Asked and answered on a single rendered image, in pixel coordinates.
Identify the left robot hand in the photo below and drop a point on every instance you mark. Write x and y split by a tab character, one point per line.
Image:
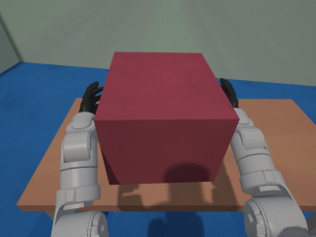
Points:
90	99

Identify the left robot forearm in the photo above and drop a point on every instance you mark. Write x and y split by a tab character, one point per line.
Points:
78	166

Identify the right robot forearm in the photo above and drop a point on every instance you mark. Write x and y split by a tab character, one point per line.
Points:
259	176

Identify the robot left upper arm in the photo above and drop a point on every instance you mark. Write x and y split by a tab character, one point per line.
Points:
91	223

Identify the right robot hand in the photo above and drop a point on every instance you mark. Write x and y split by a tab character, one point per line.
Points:
229	92

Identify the carton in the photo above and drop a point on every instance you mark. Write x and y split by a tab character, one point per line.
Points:
163	118

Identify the robot right upper arm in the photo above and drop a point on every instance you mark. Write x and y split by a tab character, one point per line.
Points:
273	217

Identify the table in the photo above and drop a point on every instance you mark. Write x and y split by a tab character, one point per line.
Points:
289	134

